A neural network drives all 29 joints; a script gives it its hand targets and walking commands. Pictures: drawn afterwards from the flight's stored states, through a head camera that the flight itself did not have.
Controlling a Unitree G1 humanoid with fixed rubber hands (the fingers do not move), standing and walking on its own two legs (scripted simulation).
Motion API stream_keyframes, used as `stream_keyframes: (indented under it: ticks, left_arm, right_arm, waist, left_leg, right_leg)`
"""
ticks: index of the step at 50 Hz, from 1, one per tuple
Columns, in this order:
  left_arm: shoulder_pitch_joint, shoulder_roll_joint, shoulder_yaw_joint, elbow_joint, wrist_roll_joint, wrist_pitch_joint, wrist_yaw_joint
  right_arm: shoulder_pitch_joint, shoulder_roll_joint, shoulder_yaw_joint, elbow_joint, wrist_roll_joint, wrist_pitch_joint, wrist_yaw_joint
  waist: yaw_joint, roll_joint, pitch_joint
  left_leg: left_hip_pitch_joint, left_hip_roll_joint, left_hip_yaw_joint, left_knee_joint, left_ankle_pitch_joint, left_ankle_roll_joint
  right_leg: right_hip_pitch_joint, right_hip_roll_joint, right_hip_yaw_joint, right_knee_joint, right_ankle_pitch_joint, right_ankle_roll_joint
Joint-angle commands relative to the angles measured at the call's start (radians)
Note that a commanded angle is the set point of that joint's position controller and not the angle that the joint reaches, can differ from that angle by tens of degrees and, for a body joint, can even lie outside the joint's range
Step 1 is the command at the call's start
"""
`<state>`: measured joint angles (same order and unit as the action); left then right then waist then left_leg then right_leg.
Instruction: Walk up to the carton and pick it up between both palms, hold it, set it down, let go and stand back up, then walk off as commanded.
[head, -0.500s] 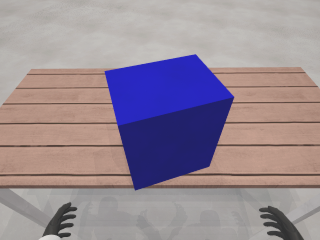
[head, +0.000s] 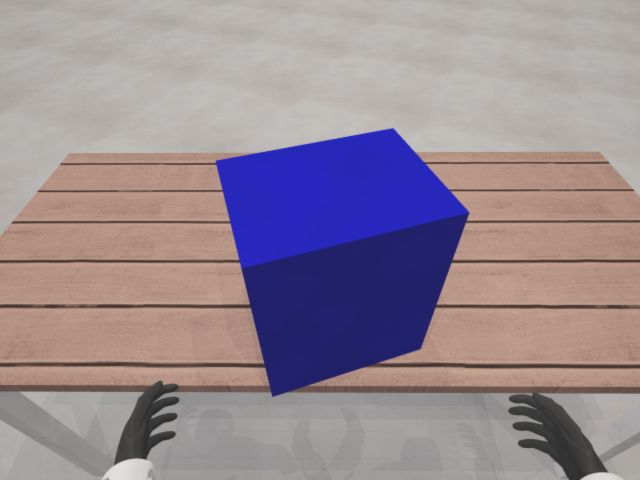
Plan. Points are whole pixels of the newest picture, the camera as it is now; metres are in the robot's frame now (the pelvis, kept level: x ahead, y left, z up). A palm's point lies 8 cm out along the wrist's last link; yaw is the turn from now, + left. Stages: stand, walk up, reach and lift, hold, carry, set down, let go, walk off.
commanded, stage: reach and lift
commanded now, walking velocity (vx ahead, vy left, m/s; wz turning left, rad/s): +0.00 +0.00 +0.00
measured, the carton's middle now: (330, 266) +0.42 +0.00 +0.05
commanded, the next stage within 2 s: none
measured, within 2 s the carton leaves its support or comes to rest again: neither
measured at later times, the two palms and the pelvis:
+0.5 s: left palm (152, 432) +0.20 +0.19 +0.03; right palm (578, 421) +0.23 -0.29 +0.01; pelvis +0.01 -0.01 +0.00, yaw -1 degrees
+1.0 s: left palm (150, 390) +0.23 +0.20 +0.06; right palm (562, 379) +0.27 -0.27 +0.04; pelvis +0.01 -0.01 +0.00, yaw -1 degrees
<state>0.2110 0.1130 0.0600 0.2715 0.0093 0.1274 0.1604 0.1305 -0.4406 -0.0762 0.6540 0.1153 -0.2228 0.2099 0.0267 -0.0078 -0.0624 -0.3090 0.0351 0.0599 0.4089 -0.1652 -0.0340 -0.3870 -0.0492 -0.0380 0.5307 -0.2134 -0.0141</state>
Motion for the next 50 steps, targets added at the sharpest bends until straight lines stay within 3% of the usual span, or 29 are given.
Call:
stream_keyframes:
  ticks: [1, 2, 3, 4, 6, 9, 10, 12, 14, 15, 19, 20, 23, 25, 26, 28, 30, 31, 32, 34, 36, 38, 41, 43, 44, 45, 47, 48, 50]
  left_arm:
    - [0.134, 0.040, -0.009, -0.285, -0.019, -0.077, 0.018]
    - [0.141, 0.015, -0.002, -0.377, -0.019, -0.094, 0.029]
    - [0.129, 0.021, -0.015, -0.376, -0.001, -0.095, 0.040]
    - [0.150, 0.020, 0.007, -0.375, 0.024, -0.094, 0.040]
    - [0.171, -0.019, -0.038, -0.375, 0.011, -0.088, 0.046]
    - [0.158, -0.035, -0.071, -0.481, 0.020, -0.091, 0.063]
    - [0.176, -0.037, -0.074, -0.470, -0.007, -0.092, 0.065]
    - [0.225, -0.048, -0.085, -0.505, -0.002, -0.104, 0.070]
    - [0.219, -0.057, -0.095, -0.523, -0.017, -0.109, 0.067]
    - [0.194, -0.056, -0.098, -0.521, -0.002, -0.104, 0.071]
    - [0.231, -0.097, -0.117, -0.540, 0.001, -0.095, 0.082]
    - [0.195, -0.072, -0.115, -0.641, -0.016, -0.102, 0.093]
    - [0.190, -0.082, -0.110, -0.587, -0.015, -0.092, 0.093]
    - [0.152, -0.084, -0.113, -0.618, -0.008, -0.080, 0.101]
    - [0.157, -0.083, -0.109, -0.654, -0.008, -0.064, 0.102]
    - [0.080, -0.076, -0.113, -0.623, -0.019, -0.047, 0.105]
    - [0.082, -0.060, -0.084, -0.626, -0.021, -0.031, 0.108]
    - [0.023, -0.059, -0.091, -0.631, -0.018, -0.021, 0.110]
    - [-0.002, -0.061, -0.121, -0.652, -0.056, -0.007, 0.116]
    - [-0.013, -0.045, -0.098, -0.683, -0.071, 0.004, 0.116]
    - [-0.104, -0.024, -0.085, -0.635, -0.066, 0.032, 0.118]
    - [-0.119, 0.000, -0.095, -0.714, -0.105, 0.048, 0.120]
    - [-0.137, -0.007, -0.073, -0.705, -0.098, 0.087, 0.116]
    - [-0.181, 0.004, -0.068, -0.731, -0.105, 0.111, 0.117]
    - [-0.138, 0.004, -0.075, -0.741, -0.111, 0.108, 0.119]
    - [-0.165, 0.003, -0.074, -0.769, -0.124, 0.123, 0.117]
    - [-0.183, 0.000, -0.041, -0.691, -0.113, 0.155, 0.103]
    - [-0.179, -0.004, -0.060, -0.693, -0.111, 0.176, 0.105]
    - [-0.157, -0.005, -0.040, -0.771, -0.099, 0.191, 0.108]
  right_arm:
    - [0.021, -0.236, -0.002, -0.186, 0.188, -0.056, 0.028]
    - [0.038, -0.250, 0.026, -0.217, 0.220, -0.077, 0.041]
    - [0.016, -0.255, 0.016, -0.177, 0.230, -0.070, 0.047]
    - [0.018, -0.245, 0.037, -0.186, 0.231, -0.078, 0.048]
    - [0.019, -0.276, 0.026, -0.156, 0.228, -0.065, 0.063]
    - [-0.006, -0.306, 0.010, -0.225, 0.254, -0.079, 0.071]
    - [0.001, -0.294, 0.025, -0.231, 0.257, -0.079, 0.069]
    - [0.014, -0.324, 0.011, -0.236, 0.275, -0.092, 0.076]
    - [0.003, -0.325, 0.017, -0.282, 0.277, -0.095, 0.074]
    - [0.001, -0.308, 0.026, -0.253, 0.287, -0.086, 0.078]
    - [0.001, -0.312, 0.051, -0.240, 0.306, -0.076, 0.082]
    - [-0.015, -0.332, 0.025, -0.295, 0.313, -0.078, 0.086]
    - [-0.031, -0.342, 0.028, -0.384, 0.316, -0.076, 0.071]
    - [-0.054, -0.335, 0.028, -0.397, 0.334, -0.068, 0.073]
    - [-0.051, -0.339, 0.029, -0.323, 0.339, -0.049, 0.083]
    - [-0.102, -0.322, 0.011, -0.371, 0.323, -0.026, 0.077]
    - [-0.098, -0.313, 0.026, -0.439, 0.318, -0.005, 0.061]
    - [-0.129, -0.308, 0.024, -0.422, 0.316, 0.007, 0.060]
    - [-0.166, -0.332, -0.017, -0.462, 0.301, 0.018, 0.058]
    - [-0.155, -0.291, 0.008, -0.501, 0.309, 0.045, 0.056]
    - [-0.234, -0.278, 0.000, -0.506, 0.309, 0.080, 0.047]
    - [-0.248, -0.281, -0.028, -0.547, 0.295, 0.098, 0.041]
    - [-0.268, -0.298, -0.034, -0.484, 0.319, 0.133, 0.033]
    - [-0.332, -0.296, -0.031, -0.544, 0.313, 0.146, 0.027]
    - [-0.293, -0.298, -0.035, -0.554, 0.311, 0.141, 0.031]
    - [-0.317, -0.321, -0.049, -0.584, 0.315, 0.137, 0.018]
    - [-0.334, -0.305, -0.016, -0.549, 0.323, 0.172, 0.010]
    - [-0.346, -0.304, -0.027, -0.539, 0.330, 0.182, 0.009]
    - [-0.338, -0.316, -0.014, -0.563, 0.347, 0.186, 0.005]
  waist:
    - [0.022, -0.114, -0.150]
    - [0.044, -0.098, -0.184]
    - [0.034, -0.037, -0.149]
    - [0.054, -0.051, -0.125]
    - [0.026, -0.075, -0.112]
    - [0.019, -0.092, -0.138]
    - [0.036, -0.072, -0.164]
    - [0.028, -0.094, -0.173]
    - [0.025, -0.123, -0.144]
    - [0.015, -0.085, -0.134]
    - [0.029, -0.083, -0.105]
    - [0.024, -0.089, -0.166]
    - [0.029, -0.158, -0.122]
    - [0.038, -0.103, -0.142]
    - [0.035, -0.078, -0.138]
    - [0.037, -0.107, -0.100]
    - [0.039, -0.169, -0.056]
    - [0.042, -0.139, -0.047]
    - [0.034, -0.129, -0.080]
    - [0.039, -0.188, -0.079]
    - [0.041, -0.144, -0.043]
    - [0.038, -0.177, -0.105]
    - [0.047, -0.096, -0.101]
    - [0.044, -0.127, -0.119]
    - [0.055, -0.102, -0.127]
    - [0.041, -0.135, -0.139]
    - [0.064, -0.143, -0.107]
    - [0.048, -0.099, -0.121]
    - [0.057, -0.057, -0.175]
  left_leg:
    - [0.283, -0.018, -0.027, -0.052, 0.151, 0.014]
    - [0.291, -0.013, -0.029, -0.041, 0.224, 0.010]
    - [0.286, -0.020, -0.033, -0.047, 0.191, -0.003]
    - [0.264, -0.021, -0.030, -0.044, 0.155, 0.006]
    - [0.295, -0.009, -0.050, -0.059, 0.105, 0.008]
    - [0.303, -0.007, -0.045, -0.056, 0.124, 0.004]
    - [0.294, -0.011, -0.047, -0.046, 0.184, 0.000]
    - [0.309, -0.011, -0.047, -0.033, 0.246, -0.003]
    - [0.308, -0.011, -0.048, -0.037, 0.217, 0.001]
    - [0.292, -0.015, -0.043, -0.047, 0.165, -0.001]
    - [0.291, -0.011, -0.040, -0.045, 0.210, 0.007]
    - [0.312, -0.013, -0.041, -0.057, 0.190, 0.004]
    - [0.244, -0.028, -0.034, -0.052, 0.166, 0.027]
    - [0.271, -0.027, -0.032, -0.047, 0.186, 0.016]
    - [0.289, -0.015, -0.043, -0.063, 0.174, 0.009]
    - [0.254, -0.018, -0.032, -0.082, 0.020, 0.019]
    - [0.200, -0.024, -0.022, -0.083, -0.021, 0.038]
    - [0.156, -0.029, -0.023, -0.089, -0.050, 0.040]
    - [0.176, -0.026, -0.025, -0.100, -0.079, 0.036]
    - [0.150, -0.033, -0.022, -0.098, -0.104, 0.047]
    - [0.093, -0.039, -0.016, -0.103, -0.166, 0.046]
    - [0.133, -0.032, -0.021, -0.109, -0.139, 0.047]
    - [0.151, -0.025, -0.008, -0.118, -0.089, 0.019]
    - [0.166, -0.024, -0.015, -0.113, -0.101, 0.029]
    - [0.156, -0.026, -0.019, -0.115, -0.072, 0.025]
    - [0.171, -0.035, -0.011, -0.097, -0.013, 0.026]
    - [0.180, -0.026, -0.013, -0.111, -0.012, 0.027]
    - [0.210, -0.025, -0.018, -0.108, 0.016, 0.019]
    - [0.253, -0.026, -0.014, -0.092, 0.119, 0.009]
  right_leg:
    - [0.171, 0.092, 0.025, -0.210, 0.126, -0.044]
    - [0.195, 0.101, 0.030, -0.202, 0.146, -0.051]
    - [0.163, 0.096, 0.029, -0.209, 0.117, -0.057]
    - [0.191, 0.086, 0.044, -0.216, 0.099, -0.055]
    - [0.143, 0.099, 0.032, -0.227, 0.057, -0.067]
    - [0.143, 0.115, 0.023, -0.217, 0.083, -0.063]
    - [0.163, 0.108, 0.026, -0.216, 0.117, -0.077]
    - [0.168, 0.121, 0.026, -0.209, 0.173, -0.076]
    - [0.135, 0.126, 0.024, -0.224, 0.129, -0.069]
    - [0.147, 0.119, 0.026, -0.231, 0.111, -0.075]
    - [0.133, 0.126, 0.032, -0.233, 0.140, -0.077]
    - [0.143, 0.125, 0.026, -0.232, 0.123, -0.070]
    - [0.155, 0.127, 0.046, -0.226, 0.130, -0.062]
    - [0.149, 0.125, 0.052, -0.231, 0.139, -0.074]
    - [0.119, 0.126, 0.046, -0.237, 0.111, -0.077]
    - [0.105, 0.114, 0.048, -0.248, 0.001, -0.075]
    - [0.129, 0.104, 0.083, -0.256, -0.029, -0.059]
    - [0.158, 0.080, 0.118, -0.259, -0.070, -0.052]
    - [0.138, 0.088, 0.094, -0.257, -0.086, -0.060]
    - [0.173, 0.078, 0.118, -0.261, -0.124, -0.052]
    - [0.178, 0.044, 0.178, -0.281, -0.246, -0.047]
    - [0.172, 0.062, 0.151, -0.266, -0.176, -0.036]
    - [0.180, 0.056, 0.142, -0.270, -0.104, -0.038]
    - [0.175, 0.071, 0.138, -0.256, -0.103, -0.040]
    - [0.176, 0.072, 0.124, -0.257, -0.071, -0.048]
    - [0.210, 0.076, 0.120, -0.248, 0.002, -0.036]
    - [0.196, 0.078, 0.115, -0.256, -0.010, -0.034]
    - [0.192, 0.086, 0.102, -0.263, 0.025, -0.046]
    - [0.197, 0.103, 0.071, -0.246, 0.114, -0.055]
